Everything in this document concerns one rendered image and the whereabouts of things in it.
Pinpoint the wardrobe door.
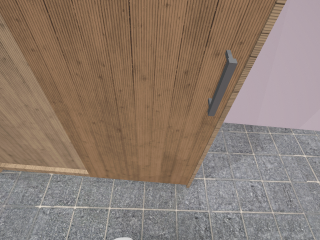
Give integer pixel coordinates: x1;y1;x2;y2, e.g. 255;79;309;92
0;0;276;185
0;14;86;170

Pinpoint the handle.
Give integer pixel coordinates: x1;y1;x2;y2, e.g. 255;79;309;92
207;50;238;117

